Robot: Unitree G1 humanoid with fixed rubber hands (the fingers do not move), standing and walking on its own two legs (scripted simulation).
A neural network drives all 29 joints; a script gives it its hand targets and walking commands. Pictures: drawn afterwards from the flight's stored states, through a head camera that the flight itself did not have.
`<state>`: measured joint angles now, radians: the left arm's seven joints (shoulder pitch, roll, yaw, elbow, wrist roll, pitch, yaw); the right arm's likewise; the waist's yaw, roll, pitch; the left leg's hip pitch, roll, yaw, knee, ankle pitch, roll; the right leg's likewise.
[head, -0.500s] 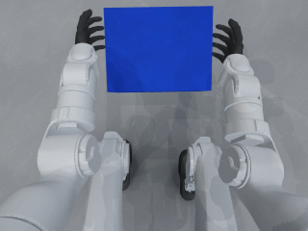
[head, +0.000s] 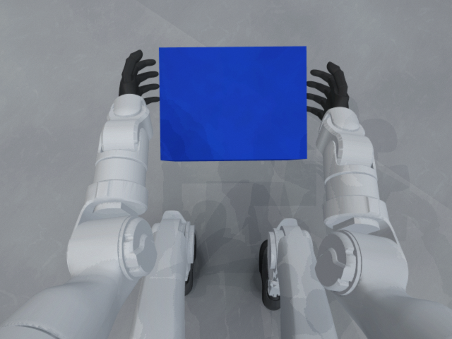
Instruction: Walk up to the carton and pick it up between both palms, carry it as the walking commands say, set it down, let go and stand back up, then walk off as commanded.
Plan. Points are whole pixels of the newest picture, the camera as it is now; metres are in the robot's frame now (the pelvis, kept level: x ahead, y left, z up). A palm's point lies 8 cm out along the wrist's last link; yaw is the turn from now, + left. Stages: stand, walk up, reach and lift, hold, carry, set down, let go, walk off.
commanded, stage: reach and lift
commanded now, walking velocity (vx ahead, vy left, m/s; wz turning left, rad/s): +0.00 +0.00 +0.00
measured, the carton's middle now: (232, 111) +0.50 +0.03 -0.15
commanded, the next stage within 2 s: none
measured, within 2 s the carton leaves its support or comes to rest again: neither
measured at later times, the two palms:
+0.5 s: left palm (112, 90) +0.46 +0.19 +0.02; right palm (357, 103) +0.46 -0.14 +0.02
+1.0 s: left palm (90, 80) +0.43 +0.19 +0.09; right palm (393, 94) +0.44 -0.14 +0.09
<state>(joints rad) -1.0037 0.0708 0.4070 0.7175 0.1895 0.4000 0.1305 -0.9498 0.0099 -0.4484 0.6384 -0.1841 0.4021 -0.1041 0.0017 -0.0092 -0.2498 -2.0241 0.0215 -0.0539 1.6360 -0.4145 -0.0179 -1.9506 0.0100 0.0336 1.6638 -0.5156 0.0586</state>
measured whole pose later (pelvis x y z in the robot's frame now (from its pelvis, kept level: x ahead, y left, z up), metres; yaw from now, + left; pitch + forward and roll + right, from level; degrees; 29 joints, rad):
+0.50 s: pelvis +0.02 +0.00 +0.06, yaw +1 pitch +41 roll -3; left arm -0.85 0.02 0.42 0.68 0.21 0.40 0.11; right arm -0.81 0.05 -0.44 0.63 -0.21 0.40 -0.06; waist 0.00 -0.01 -0.30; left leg -1.77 0.02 -0.05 1.44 -0.40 -0.02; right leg -1.70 0.01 0.03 1.46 -0.49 0.05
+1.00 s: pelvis +0.03 +0.00 +0.12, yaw +2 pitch +36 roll -2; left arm -0.71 -0.04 0.42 0.64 0.24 0.40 0.11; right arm -0.68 0.10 -0.44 0.59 -0.24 0.41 -0.08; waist 0.00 -0.02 -0.31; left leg -1.48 0.02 -0.05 1.20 -0.35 -0.02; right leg -1.42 0.00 0.03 1.23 -0.44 0.04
